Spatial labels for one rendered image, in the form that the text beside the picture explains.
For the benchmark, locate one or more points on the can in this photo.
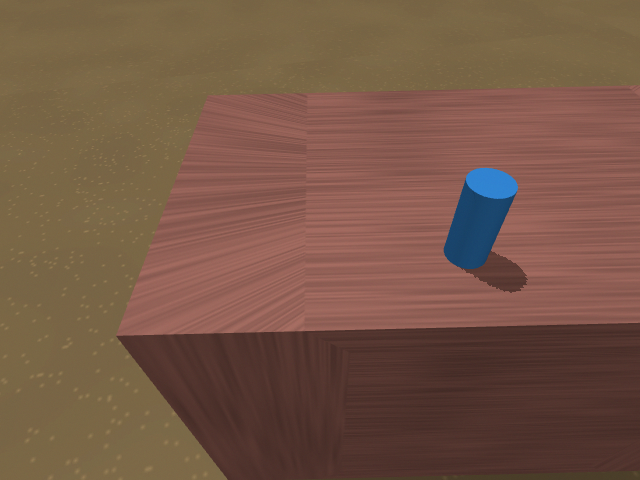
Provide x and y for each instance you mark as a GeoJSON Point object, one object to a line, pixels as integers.
{"type": "Point", "coordinates": [484, 202]}

